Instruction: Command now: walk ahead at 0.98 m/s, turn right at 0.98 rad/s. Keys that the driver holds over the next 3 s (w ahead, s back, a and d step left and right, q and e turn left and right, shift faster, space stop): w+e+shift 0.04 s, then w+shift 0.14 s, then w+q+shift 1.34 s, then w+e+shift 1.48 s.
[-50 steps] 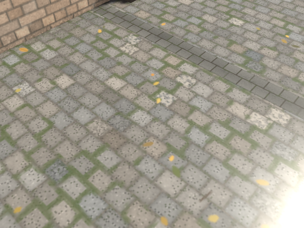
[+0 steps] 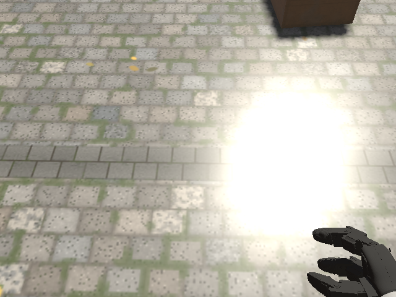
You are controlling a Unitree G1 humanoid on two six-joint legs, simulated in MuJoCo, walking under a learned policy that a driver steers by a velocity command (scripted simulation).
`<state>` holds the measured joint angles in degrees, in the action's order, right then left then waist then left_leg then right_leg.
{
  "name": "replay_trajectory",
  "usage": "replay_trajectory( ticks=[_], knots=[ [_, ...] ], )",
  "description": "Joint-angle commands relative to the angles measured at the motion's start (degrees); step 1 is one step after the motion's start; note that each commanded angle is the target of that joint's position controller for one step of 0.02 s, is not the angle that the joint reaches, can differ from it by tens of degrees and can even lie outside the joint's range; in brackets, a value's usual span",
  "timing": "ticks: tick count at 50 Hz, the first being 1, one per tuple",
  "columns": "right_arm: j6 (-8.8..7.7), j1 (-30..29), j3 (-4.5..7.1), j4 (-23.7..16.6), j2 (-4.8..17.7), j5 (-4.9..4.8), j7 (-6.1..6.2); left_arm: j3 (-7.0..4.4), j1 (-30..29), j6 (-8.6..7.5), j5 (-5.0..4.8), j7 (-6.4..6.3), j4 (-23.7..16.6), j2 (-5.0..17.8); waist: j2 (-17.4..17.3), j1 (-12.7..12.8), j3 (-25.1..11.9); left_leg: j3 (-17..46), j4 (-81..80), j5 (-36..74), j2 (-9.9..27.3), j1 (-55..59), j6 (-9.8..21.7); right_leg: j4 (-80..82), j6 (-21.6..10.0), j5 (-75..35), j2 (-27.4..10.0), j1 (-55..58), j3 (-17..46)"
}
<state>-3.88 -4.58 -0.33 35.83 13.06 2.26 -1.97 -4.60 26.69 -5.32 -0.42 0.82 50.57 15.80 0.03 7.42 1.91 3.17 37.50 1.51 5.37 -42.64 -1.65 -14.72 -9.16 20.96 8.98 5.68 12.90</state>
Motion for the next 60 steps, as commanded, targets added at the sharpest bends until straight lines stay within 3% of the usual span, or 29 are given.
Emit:
replay_trajectory(
  ticks=[1,3,4,5,6,7,9,12,14,17,19,22,24,25,26,27,29,32,36,40,43,46,47,48,49,50,52,55,60],
  knots=[
    [-0.69,1.1,2.1,-3.7,7.1,-0.55,0.79,-2.37,-3.0,-0.66,-0.32,-0.69,-4.3,10.8,3.8,-5.1,-1.1,-3.2,-7.7,0.8,-6.3,22.6,1.5,-4.2,-2.2,-50.2,-10.7,-11.0,8.5],
    [-1.01,18.3,4.62,0.2,12.2,-1.35,2.58,-3.05,-6.6,-0.86,0.85,-0.35,-5.0,14.6,4.5,-14.9,-11.5,-3.8,-7.0,-6.4,-6.9,41.2,2.6,-24.8,-0.1,-58.3,-10.1,-11.5,7.9],
    [-0.95,30.5,5.87,3.2,14.9,-0.59,3.85,-2.25,-9.2,-1.39,1.63,-0.03,-5.9,11.4,3.5,-20.5,-16.8,-1.6,-4.2,-13.0,-2.6,54.5,3.5,-39.9,0.4,-50.2,-7.6,-19.5,5.8],
    [-1.28,37.0,6.57,4.7,17.7,2.02,4.47,0.51,-7.8,-1.84,1.15,-0.08,-8.1,0.5,-11.0,-19.0,-21.2,18.0,-6.8,-31.8,12.2,66.8,6.2,-60.6,0.9,-4.0,-2.1,-35.2,1.6],
    [-1.57,30.0,7.13,4.2,19.1,2.45,2.89,1.61,0.0,-1.79,-1.67,-0.17,-10.2,0.5,-26.4,-10.7,-25.8,50.3,-21.4,-39.4,20.5,66.6,12.0,-68.6,1.5,4.4,-0.7,-44.9,-2.0],
    [-1.42,22.0,6.24,2.3,11.8,1.7,1.89,1.46,-3.2,-0.6,0.16,-0.79,-7.5,4.3,-13.2,-10.1,-16.2,44.5,-23.6,-48.3,16.9,57.3,12.3,-68.9,1.0,-2.4,-6.2,-47.0,-3.5],
    [-1.43,20.1,5.05,4.3,6.6,1.23,1.24,1.46,-10.4,0.36,2.18,0.54,-8.5,4.9,0.0,-9.9,-7.2,28.1,-23.4,-33.3,12.2,43.6,11.8,-63.8,1.9,-6.4,-9.3,-45.1,-5.4],
    [-2.72,26.8,4.09,10.5,5.0,-0.05,0.88,2.8,-15.2,1.06,3.6,2.06,-12.6,1.3,-3.8,-7.8,-1.6,19.7,-25.4,-23.1,8.2,35.9,12.4,-57.3,2.6,-3.4,-10.5,-46.2,-3.4],
    [-3.2,28.1,4.26,11.5,6.3,-1.27,0.77,3.42,-19.2,1.14,4.4,2.42,-15.3,1.7,-4.3,-6.5,1.2,17.8,-28.4,-18.6,7.9,34.6,14.1,-51.8,4.2,-5.2,-13.3,-50.6,-6.8],
    [-3.27,26.0,4.97,10.2,8.6,-1.56,0.79,4.92,-27.2,0.29,3.49,3.43,-19.1,1.8,-3.0,-6.4,3.7,9.5,-33.1,-12.4,3.6,24.0,12.9,-31.6,6.8,-15.5,-14.1,-39.9,-10.5],
    [-3.46,26.9,6.0,9.8,12.6,-2.1,0.36,5.13,-28.8,0.05,2.41,3.96,-19.0,2.1,-3.7,-7.1,3.1,7.7,-35.8,-4.8,3.4,19.5,12.4,-25.6,7.6,-19.1,-11.0,-27.0,-14.2],
    [-3.02,30.5,6.16,10.8,14.0,-2.36,0.04,3.79,-27.6,-0.19,2.4,2.31,-18.2,5.2,-3.4,-6.9,0.7,7.3,-27.4,11.2,4.7,30.5,10.8,-18.6,7.0,-17.8,-9.0,-22.8,-14.0],
    [-2.45,31.7,6.39,11.5,15.0,-2.6,0.2,2.03,-13.9,-0.7,3.44,0.57,-13.9,7.8,-2.1,-0.5,-8.9,4.4,-4.6,20.5,0.8,29.6,9.1,-16.4,5.9,-13.0,-7.0,-5.1,-15.0],
    [-2.51,30.0,5.7,10.2,12.4,-2.71,0.13,0.67,-4.2,-0.99,4.65,-0.76,-12.8,11.6,0.8,4.3,-14.7,3.2,13.0,7.7,-2.6,18.7,8.2,-15.8,4.9,-2.5,-16.9,7.7,-5.9],
    [-2.41,32.7,3.81,7.5,3.2,-3.69,0.53,-0.26,0.3,-0.93,6.38,-1.48,-12.5,16.0,13.2,1.6,-20.9,1.0,32.4,-29.1,-6.6,4.4,7.6,-8.5,3.8,19.6,-33.5,16.9,18.5],
    [-1.8,33.6,4.06,6.1,5.8,-4.52,0.79,-0.68,-1.6,-0.2,4.82,-1.34,-12.9,15.7,15.8,-0.3,-22.8,2.1,40.7,-25.6,-6.5,-1.1,8.6,0.9,0.9,27.4,-36.1,13.0,34.9],
    [-0.46,25.9,4.28,6.4,7.0,-2.46,0.32,0.97,-9.5,-0.48,3.3,-0.85,-12.6,6.8,5.2,-3.0,-7.1,1.0,39.1,-17.1,-1.3,-3.8,8.0,0.3,1.4,13.5,-30.2,-0.9,15.8],
    [2.04,24.0,4.15,6.1,4.5,-0.83,-1.21,1.61,-9.2,-1.7,2.28,-0.77,-9.7,3.8,6.5,-6.9,-1.9,0.7,35.6,-16.0,1.7,-1.1,6.4,3.2,3.1,-4.4,-26.0,-9.6,0.4],
    [3.42,14.7,3.52,2.0,3.6,-0.33,-2.46,1.92,-6.9,-3.13,1.35,-0.45,-6.4,2.0,4.2,-7.9,1.5,-1.9,32.4,-8.3,2.1,-6.0,6.3,5.7,4.4,-23.4,-23.3,-9.1,-14.1],
    [3.19,6.3,2.51,-1.3,4.7,-0.62,-3.93,1.41,-7.3,-3.36,1.61,-1.05,-4.8,4.8,2.0,-8.5,5.3,-7.9,15.2,1.8,0.2,0.9,8.3,9.1,6.5,-32.0,-20.5,-11.3,-25.3],
    [3.05,4.4,2.25,-1.7,5.8,-0.78,-4.14,0.79,-3.7,-2.63,1.76,-1.9,-3.8,8.9,2.3,-8.7,4.0,-15.2,6.2,1.0,-6.1,10.5,11.5,2.8,8.4,-64.3,-20.4,-5.4,-29.5],
    [2.88,24.0,4.36,3.1,10.9,-1.04,-2.58,-0.74,-6.8,0.31,2.75,-3.13,-5.3,14.3,6.7,-19.7,-7.2,-13.8,5.0,-8.7,-11.0,31.0,15.2,-25.0,7.7,-84.8,-24.2,-3.9,-27.7],
    [2.59,35.5,6.07,7.1,13.6,-0.94,-1.31,-0.86,-8.7,1.1,3.07,-2.71,-6.5,14.3,4.3,-23.9,-12.0,-9.9,1.0,-12.0,-11.9,45.8,16.7,-43.3,6.9,-74.0,-23.2,-11.9,-26.6],
    [3.47,33.3,8.13,7.6,17.0,-2.57,0.13,-0.21,-10.2,0.86,3.03,-1.65,-7.0,9.8,-7.1,-21.2,-9.4,-0.2,-2.1,-15.6,-7.3,54.9,17.9,-66.4,8.4,-18.5,-11.8,-28.5,-25.9],
    [4.37,27.0,9.0,4.6,24.6,-0.13,0.05,1.55,-4.3,-0.33,2.21,-0.95,-14.0,5.2,-16.9,-10.9,-15.3,32.6,-9.3,-13.2,7.0,68.8,29.6,-84.8,11.5,7.8,-5.8,-52.7,-17.9],
    [4.69,28.9,9.29,2.6,22.8,-0.77,0.58,1.88,-10.5,-2.0,2.52,-1.09,-15.8,7.9,-5.2,-15.7,-19.4,42.7,-19.6,-24.4,9.9,68.4,30.9,-83.7,10.7,3.3,-8.2,-57.5,-8.2],
    [3.46,26.5,7.71,5.2,16.5,-1.36,1.48,2.46,-13.7,-2.65,2.84,-1.19,-16.0,7.6,5.0,-9.7,-3.7,35.7,-24.7,-22.1,7.2,47.8,25.0,-68.8,10.3,-1.1,-13.9,-53.8,-7.4],
    [0.91,23.0,6.14,4.6,13.2,-1.76,1.73,3.03,-11.9,1.26,4.97,-1.19,-15.1,6.2,5.6,-4.5,0.8,24.3,-25.8,-12.9,0.1,28.2,22.9,-58.2,12.6,1.7,-16.8,-42.9,-8.2],
    [-0.37,25.1,6.57,5.0,13.8,-2.18,1.05,4.74,-26.8,2.05,3.11,0.3,-21.0,2.6,0.9,-8.7,3.9,17.2,-27.5,-4.3,-6.9,19.8,18.7,-32.3,13.3,-19.4,-14.9,-36.1,-12.4]
  ],
)
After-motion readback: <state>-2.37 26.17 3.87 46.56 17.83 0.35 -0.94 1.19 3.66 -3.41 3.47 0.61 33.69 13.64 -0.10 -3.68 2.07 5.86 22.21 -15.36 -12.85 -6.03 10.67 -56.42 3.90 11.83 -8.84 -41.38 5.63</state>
